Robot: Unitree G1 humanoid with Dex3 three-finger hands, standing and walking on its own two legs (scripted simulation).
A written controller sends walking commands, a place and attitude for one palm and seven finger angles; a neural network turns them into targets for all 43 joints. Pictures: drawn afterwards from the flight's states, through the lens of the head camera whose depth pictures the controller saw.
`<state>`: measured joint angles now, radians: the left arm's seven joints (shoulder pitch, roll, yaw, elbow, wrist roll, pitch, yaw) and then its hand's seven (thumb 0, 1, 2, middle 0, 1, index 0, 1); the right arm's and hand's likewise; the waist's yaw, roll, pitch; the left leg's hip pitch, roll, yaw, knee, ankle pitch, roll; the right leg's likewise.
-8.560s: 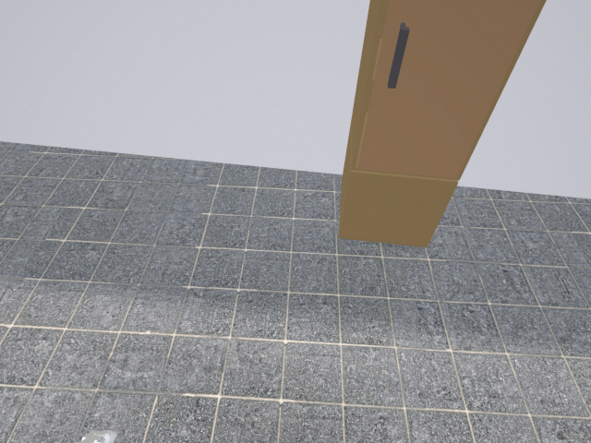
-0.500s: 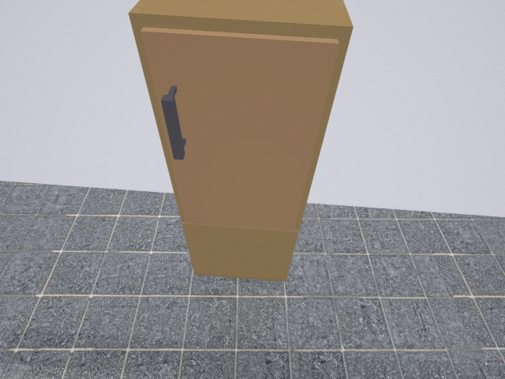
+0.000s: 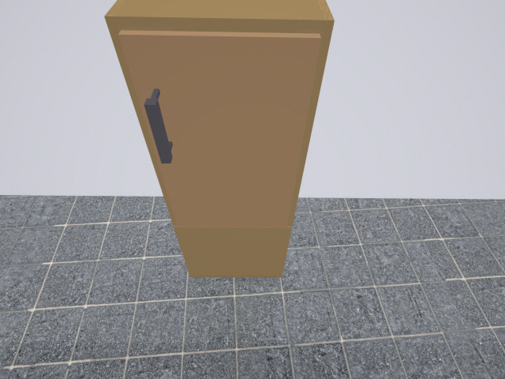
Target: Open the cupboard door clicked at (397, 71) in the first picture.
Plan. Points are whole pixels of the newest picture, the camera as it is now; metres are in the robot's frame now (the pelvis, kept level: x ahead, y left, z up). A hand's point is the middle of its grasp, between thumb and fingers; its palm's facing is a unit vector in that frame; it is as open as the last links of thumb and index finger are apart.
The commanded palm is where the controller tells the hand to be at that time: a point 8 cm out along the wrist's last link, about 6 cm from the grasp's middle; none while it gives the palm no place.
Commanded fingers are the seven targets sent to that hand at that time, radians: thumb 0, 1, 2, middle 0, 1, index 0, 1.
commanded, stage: look again from close up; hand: left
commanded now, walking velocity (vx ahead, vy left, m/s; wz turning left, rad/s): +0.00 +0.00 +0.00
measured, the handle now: (161, 127) +0.57 +0.23 +0.07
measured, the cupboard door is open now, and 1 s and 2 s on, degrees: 0 0 0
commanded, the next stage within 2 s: shuffle to correct the standing spot in 0.38 s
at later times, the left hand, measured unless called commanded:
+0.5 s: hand out of the picture -0.03 +0.15 -0.18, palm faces +0.04 -0.98 -0.17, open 7.4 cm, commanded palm none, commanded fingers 0.00 0.90 0.90 -0.20 -0.30 -0.20 -0.30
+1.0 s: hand out of the picture +0.01 +0.15 -0.18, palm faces +0.11 -0.98 -0.17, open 7.4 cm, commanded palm none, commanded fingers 0.00 0.90 0.90 -0.20 -0.30 -0.20 -0.30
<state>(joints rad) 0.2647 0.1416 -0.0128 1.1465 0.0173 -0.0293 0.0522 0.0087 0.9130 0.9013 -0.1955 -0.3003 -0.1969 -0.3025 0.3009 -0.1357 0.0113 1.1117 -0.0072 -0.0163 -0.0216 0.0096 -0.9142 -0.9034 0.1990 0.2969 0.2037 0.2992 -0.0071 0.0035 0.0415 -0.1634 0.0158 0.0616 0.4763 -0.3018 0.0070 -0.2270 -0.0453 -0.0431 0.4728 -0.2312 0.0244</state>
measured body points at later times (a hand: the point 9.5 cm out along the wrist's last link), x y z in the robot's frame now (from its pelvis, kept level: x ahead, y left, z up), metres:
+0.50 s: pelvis -0.02 -0.01 +0.00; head -0.03 -0.01 +0.45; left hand -0.03 +0.21 -0.16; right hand -0.03 -0.22 -0.16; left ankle -0.03 +0.11 -0.74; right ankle +0.01 -0.13 -0.74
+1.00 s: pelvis +0.03 +0.00 -0.01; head +0.04 -0.01 +0.44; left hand +0.01 +0.21 -0.17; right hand -0.01 -0.21 -0.17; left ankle -0.01 +0.10 -0.72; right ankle +0.02 -0.12 -0.74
